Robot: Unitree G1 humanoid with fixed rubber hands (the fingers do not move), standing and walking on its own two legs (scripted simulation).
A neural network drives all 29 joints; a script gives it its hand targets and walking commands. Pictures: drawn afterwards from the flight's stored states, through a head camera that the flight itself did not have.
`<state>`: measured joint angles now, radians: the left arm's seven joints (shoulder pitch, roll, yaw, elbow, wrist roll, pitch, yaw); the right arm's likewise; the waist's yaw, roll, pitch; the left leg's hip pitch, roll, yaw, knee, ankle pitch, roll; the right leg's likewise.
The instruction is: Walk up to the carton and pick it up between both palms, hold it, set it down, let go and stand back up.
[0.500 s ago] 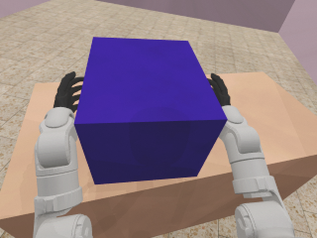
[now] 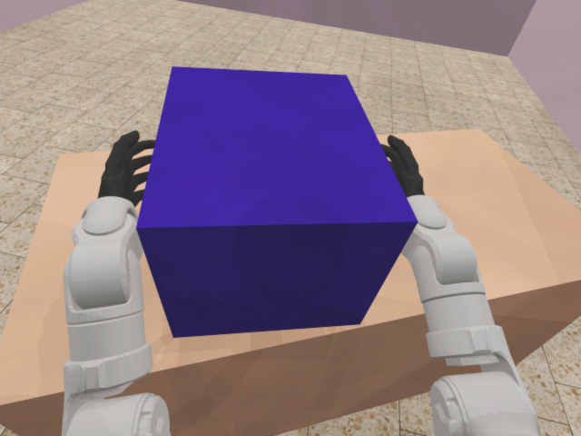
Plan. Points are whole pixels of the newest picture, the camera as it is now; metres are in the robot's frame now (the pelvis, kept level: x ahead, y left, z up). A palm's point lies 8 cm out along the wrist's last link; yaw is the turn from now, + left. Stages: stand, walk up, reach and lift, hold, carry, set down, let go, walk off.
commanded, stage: hold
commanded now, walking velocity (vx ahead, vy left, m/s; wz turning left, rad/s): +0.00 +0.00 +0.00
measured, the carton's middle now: (266, 196) +0.40 +0.01 +0.15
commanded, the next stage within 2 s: none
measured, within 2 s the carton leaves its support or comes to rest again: neither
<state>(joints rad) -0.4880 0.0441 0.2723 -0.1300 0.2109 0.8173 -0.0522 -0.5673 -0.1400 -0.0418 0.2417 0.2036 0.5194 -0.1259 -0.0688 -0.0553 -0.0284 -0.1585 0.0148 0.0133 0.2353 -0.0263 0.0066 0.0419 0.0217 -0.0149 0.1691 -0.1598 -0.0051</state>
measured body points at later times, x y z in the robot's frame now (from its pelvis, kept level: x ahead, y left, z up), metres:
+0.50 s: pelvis +0.00 +0.00 +0.00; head -0.04 +0.03 +0.45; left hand +0.35 +0.19 +0.19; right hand +0.36 -0.17 +0.19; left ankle +0.07 +0.11 -0.75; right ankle -0.04 -0.11 -0.75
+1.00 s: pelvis +0.00 +0.00 +0.00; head -0.03 +0.03 +0.45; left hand +0.36 +0.19 +0.19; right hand +0.37 -0.17 +0.19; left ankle +0.07 +0.11 -0.75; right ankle -0.04 -0.11 -0.75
